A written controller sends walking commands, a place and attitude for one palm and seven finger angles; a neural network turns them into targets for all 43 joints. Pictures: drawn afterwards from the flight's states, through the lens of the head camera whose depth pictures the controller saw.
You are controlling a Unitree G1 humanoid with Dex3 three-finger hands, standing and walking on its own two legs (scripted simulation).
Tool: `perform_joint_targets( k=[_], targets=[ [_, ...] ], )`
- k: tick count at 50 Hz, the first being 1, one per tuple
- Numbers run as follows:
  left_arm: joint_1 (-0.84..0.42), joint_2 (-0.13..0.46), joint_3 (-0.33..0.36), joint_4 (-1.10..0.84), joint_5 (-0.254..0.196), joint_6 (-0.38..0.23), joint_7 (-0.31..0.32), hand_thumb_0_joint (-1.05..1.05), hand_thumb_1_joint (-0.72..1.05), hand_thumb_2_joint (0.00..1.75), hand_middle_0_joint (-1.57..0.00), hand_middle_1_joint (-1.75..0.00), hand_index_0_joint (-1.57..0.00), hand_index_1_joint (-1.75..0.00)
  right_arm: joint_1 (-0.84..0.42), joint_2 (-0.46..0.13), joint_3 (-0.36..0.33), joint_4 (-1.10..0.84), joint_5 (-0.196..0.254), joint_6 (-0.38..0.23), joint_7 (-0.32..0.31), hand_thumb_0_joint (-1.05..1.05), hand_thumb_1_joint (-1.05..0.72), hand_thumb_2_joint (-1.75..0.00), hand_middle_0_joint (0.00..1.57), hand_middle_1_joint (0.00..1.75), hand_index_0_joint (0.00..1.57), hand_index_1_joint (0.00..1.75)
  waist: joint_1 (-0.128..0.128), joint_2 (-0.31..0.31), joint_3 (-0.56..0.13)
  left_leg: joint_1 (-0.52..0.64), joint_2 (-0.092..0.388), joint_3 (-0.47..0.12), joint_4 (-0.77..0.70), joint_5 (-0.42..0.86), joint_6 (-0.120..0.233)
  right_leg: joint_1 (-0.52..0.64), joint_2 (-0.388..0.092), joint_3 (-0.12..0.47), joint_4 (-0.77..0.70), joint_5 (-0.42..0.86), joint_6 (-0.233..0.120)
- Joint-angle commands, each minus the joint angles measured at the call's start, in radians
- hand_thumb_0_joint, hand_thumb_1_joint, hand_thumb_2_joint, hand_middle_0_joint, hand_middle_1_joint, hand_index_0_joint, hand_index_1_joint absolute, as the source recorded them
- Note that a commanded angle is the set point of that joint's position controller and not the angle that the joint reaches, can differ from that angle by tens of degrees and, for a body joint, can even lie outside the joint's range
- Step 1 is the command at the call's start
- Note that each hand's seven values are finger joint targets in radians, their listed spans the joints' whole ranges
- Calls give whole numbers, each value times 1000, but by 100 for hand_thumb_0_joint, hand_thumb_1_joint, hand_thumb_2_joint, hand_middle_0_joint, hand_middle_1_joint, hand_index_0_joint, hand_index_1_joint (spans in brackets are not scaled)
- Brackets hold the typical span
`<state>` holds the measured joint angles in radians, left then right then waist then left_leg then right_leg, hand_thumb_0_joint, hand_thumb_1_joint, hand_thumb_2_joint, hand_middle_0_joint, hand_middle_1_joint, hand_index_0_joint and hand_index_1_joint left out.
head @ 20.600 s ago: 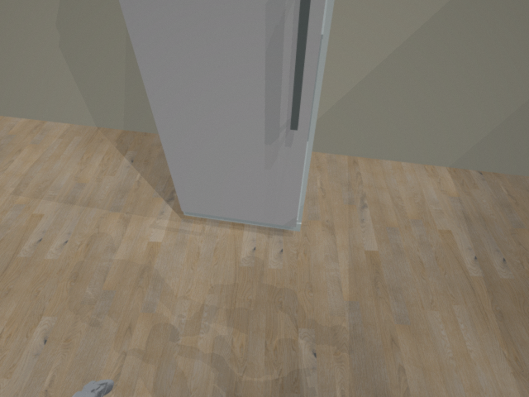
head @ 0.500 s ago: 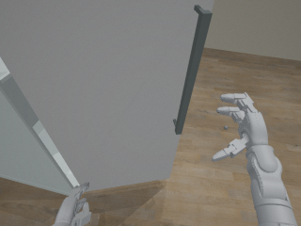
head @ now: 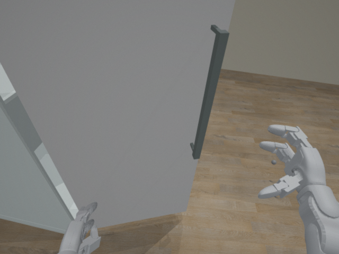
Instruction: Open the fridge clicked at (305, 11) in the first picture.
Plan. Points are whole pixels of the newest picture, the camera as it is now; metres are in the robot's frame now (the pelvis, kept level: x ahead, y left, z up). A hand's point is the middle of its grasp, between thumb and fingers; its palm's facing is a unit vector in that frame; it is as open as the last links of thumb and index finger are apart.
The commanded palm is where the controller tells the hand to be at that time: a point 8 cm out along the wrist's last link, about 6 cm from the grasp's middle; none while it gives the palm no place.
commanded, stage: draw the hand back to the body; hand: right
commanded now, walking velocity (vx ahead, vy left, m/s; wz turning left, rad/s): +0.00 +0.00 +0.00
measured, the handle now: (203, 104) +0.51 -0.10 +0.12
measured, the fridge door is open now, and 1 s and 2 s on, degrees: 67 67 67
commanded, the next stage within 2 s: step back with the hand held close in 1.14 s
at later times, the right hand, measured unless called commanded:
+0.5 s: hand (310, 177) +0.23 -0.27 +0.15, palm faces +0.40 +0.86 -0.31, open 11.4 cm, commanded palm +0.18 -0.30 +0.17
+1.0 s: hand (337, 187) +0.20 -0.30 +0.16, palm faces +0.49 +0.80 -0.35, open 7.6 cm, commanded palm +0.15 -0.32 +0.18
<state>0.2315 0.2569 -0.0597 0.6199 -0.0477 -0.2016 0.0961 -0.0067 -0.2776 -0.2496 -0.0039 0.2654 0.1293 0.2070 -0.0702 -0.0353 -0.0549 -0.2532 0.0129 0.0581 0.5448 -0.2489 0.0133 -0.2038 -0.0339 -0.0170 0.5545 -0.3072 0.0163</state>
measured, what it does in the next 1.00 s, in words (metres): stands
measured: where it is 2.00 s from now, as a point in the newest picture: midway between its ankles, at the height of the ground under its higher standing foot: outside the picture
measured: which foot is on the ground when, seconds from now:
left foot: down 0.00-1.00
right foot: down 0.00-1.00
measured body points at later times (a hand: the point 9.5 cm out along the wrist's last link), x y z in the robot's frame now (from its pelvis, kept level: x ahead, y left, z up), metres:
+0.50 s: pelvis +0.01 -0.02 +0.01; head -0.02 -0.01 +0.46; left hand +0.18 +0.20 -0.08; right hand +0.20 -0.31 +0.17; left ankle +0.03 +0.11 -0.73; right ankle +0.00 -0.13 -0.73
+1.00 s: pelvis +0.02 -0.02 +0.01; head -0.01 -0.02 +0.46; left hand +0.21 +0.19 -0.06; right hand +0.17 -0.34 +0.18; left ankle +0.03 +0.11 -0.73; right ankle +0.00 -0.13 -0.73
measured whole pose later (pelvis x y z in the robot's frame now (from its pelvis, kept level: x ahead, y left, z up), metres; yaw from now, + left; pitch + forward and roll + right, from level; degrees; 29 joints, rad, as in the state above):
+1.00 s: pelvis +0.02 -0.02 +0.01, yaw +0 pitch -6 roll +1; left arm 0.21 0.22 -0.03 0.66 0.02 -0.15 0.08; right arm 0.39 -0.34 -0.34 -0.35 0.05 -0.05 -0.09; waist -0.11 -0.03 0.02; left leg -0.09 0.03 0.05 0.40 -0.21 -0.02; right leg -0.05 -0.01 -0.03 0.42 -0.27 -0.01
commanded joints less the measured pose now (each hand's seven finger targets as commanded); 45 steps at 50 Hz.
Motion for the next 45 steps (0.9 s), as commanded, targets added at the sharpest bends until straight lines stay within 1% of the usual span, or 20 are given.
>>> perform_joint_targets(
  k=[1, 3, 4, 5, 6, 7, 8, 9, 10, 12, 15, 17, 23, 26, 30, 32, 34, 38, 41, 45],
  targets=[
    [-148, 106, 34, -162, -2, -85, 19, 0, 90, 90, -20, -30, -20, -30, -300, -180, -65, -269, 28, -77, 25, 0, 44, -25, 25, 109, 25, 109, 14, 5, -117, 73, -5, -34, -108, 84, -2, -13, 40, 0, -94, 117, -48],
    [-150, 108, 31, -158, -5, -92, 23, 0, 90, 90, -20, -30, -20, -30, -284, -188, -72, -268, 36, -62, 39, 0, 37, -29, 24, 104, 24, 104, 9, -15, -94, 67, -5, -32, -116, 54, 0, -14, 41, 5, -102, 95, -45],
    [-156, 94, 44, -141, 36, -85, 16, 0, 90, 90, -20, -30, -20, -30, -286, -279, -72, -353, -97, -135, -103, 0, 33, -31, 24, 102, 24, 102, 4, 5, -8, 49, 6, -55, -186, -5, -10, -40, 48, 1, -123, 78, -47],
    [-152, 98, 44, -124, 45, -82, 11, 0, 90, 90, -20, -30, -20, -30, -199, -227, -50, -306, -113, -153, -162, 0, 30, -32, 24, 100, 24, 100, 12, 57, 26, 42, 10, -50, -204, -64, -11, -53, 43, 3, -128, 43, -47],
    [-156, 89, 43, -122, 43, -72, 8, 0, 90, 90, -20, -30, -20, -30, -140, -178, -4, -296, -135, -168, -194, 0, 26, -34, 24, 98, 24, 98, 17, 61, 47, 38, 11, -44, -205, -82, -13, -31, 36, 1, -142, 24, -49],
    [-158, 89, 42, -124, 45, -63, 6, 0, 90, 90, -20, -30, -20, -30, -136, -165, 17, -330, -151, -186, -218, 0, 22, -36, 24, 96, 24, 96, 17, 15, 22, 59, 9, -41, -195, -63, -9, -9, 38, 2, -158, 23, -49],
    [-156, 86, 43, -124, 47, -56, 6, 0, 90, 90, -20, -30, -20, -30, -106, -173, 6, -346, -161, -199, -237, 0, 19, -37, 24, 94, 24, 94, 11, -21, 2, 84, 9, -35, -186, -44, -7, 7, 36, 0, -171, 29, -47],
    [-156, 86, 43, -123, 50, -49, 5, 0, 90, 90, -20, -30, -20, -30, -102, -189, -7, -365, -170, -210, -253, 0, 15, -39, 24, 92, 24, 92, 9, -33, -24, 105, 8, -36, -184, -20, -5, 22, 37, 0, -180, 46, -47],
    [-155, 91, 47, -115, 54, -44, 5, 0, 90, 90, -20, -30, -20, -30, -79, -218, -32, -374, -178, -222, -267, 0, 12, -41, 24, 89, 24, 89, 4, -6, -45, 130, 6, -36, -190, -2, -6, 28, 33, -3, -184, 67, -47],
    [-157, 84, 47, -115, 58, -35, 4, 0, 90, 90, -20, -30, -20, -30, -51, -218, -47, -397, -191, -239, -283, 0, 4, -44, 23, 85, 23, 85, 1, -25, -63, 161, 7, -32, -185, 44, -3, 45, 32, -5, -195, 109, -45],
    [-169, 83, 51, -111, 62, -24, 5, 0, 90, 90, -20, -30, -20, -30, 0, -242, -80, -405, -200, -252, -295, 0, -7, -50, 23, 79, 23, 79, -7, 8, -37, 173, 3, -31, -203, 58, -4, 49, 29, -6, -209, 130, -47],
    [-173, 80, 50, -111, 62, -18, 6, 0, 90, 90, -20, -30, -20, -30, 7, -222, -67, -426, -203, -257, -296, 0, -14, -53, 23, 75, 23, 75, -3, -25, -20, 176, 3, -29, -203, 67, -3, 57, 29, -5, -220, 135, -44],
    [-167, 79, 59, -110, 66, -13, -1, 0, 90, 90, -20, -30, -20, -30, 111, -221, -98, -459, -209, -264, -302, 0, -36, -64, 22, 62, 22, 62, -10, -37, -13, 203, -1, -20, -197, 117, -1, 70, 25, -2, -231, 189, -39],
    [-161, 80, 63, -112, 67, -10, -7, 0, 90, 90, -20, -30, -20, -30, 168, -220, -111, -478, -210, -264, -300, 0, -47, -69, 22, 55, 22, 55, -12, -22, -9, 215, -3, -16, -191, 146, -1, 69, 22, 1, -233, 224, -36],
    [-154, 86, 70, -111, 71, -3, -9, 0, 90, 90, -20, -30, -20, -30, 235, -252, -162, -492, -208, -260, -301, 0, -61, -76, 21, 47, 21, 47, -18, 9, 5, 218, -6, -13, -194, 180, -2, 62, 24, -2, -227, 256, -35],
    [-153, 83, 73, -117, 69, 1, -11, 0, 90, 90, -20, -30, -20, -30, 247, -257, -176, -532, -206, -260, -301, 0, -68, -80, 21, 43, 21, 43, -20, -28, -19, 228, -1, -16, -186, 203, -2, 74, 24, -7, -221, 280, -34],
    [-149, 80, 73, -117, 69, 4, -12, 0, 90, 90, -20, -30, -20, -30, 266, -254, -184, -544, -206, -256, -302, 0, -75, -83, 21, 38, 21, 38, -18, -42, -9, 222, -3, -13, -184, 198, -2, 70, 22, -7, -219, 283, -31],
    [-149, 79, 74, -120, 67, 1, -10, 0, 90, 90, -20, -30, -20, -30, 286, -270, -209, -576, -205, -254, -307, 0, -90, -90, 20, 30, 20, 30, -17, -47, 12, 210, -4, -11, -186, 183, -1, 70, 21, -2, -220, 275, -28],
    [-146, 80, 71, -117, 67, -1, -8, 0, 90, 90, -20, -30, -20, -30, 263, -239, -172, -560, -209, -247, -306, 0, -90, -90, 20, 30, 20, 30, -7, -48, 43, 191, -4, -9, -193, 154, -2, 63, 19, -2, -225, 250, -31],
    [-144, 87, 73, -111, 71, -5, -3, 0, 90, 90, -20, -30, -20, -30, 264, -256, -185, -552, -212, -244, -312, 0, -90, -90, 20, 30, 20, 30, -13, -20, 26, 194, -6, -8, -195, 153, -2, 73, 22, 0, -225, 245, -34]
  ],
)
